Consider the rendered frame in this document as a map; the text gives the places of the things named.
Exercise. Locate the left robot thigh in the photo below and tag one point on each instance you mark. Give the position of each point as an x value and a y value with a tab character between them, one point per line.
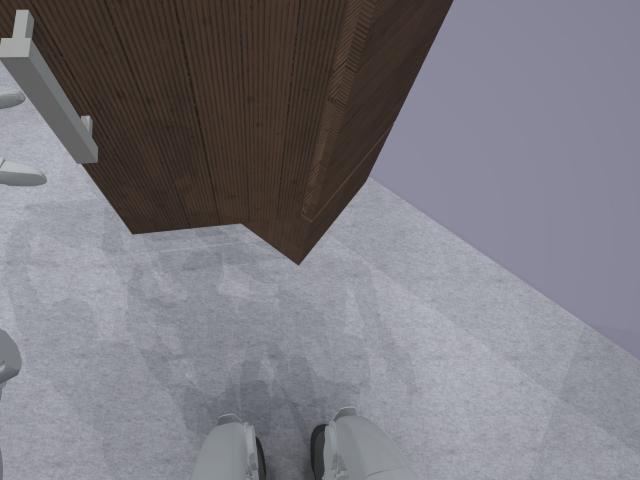
229	452

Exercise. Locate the cupboard door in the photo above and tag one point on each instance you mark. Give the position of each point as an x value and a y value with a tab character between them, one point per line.
205	112

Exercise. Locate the robot right shin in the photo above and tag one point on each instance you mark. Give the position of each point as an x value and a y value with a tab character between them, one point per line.
330	474

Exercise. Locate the handle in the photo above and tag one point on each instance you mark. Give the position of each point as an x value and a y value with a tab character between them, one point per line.
25	63

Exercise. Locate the robot left upper arm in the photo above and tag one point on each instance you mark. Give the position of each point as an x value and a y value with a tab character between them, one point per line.
10	365

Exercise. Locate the robot left hand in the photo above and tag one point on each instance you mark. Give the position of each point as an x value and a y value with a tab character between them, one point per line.
15	173

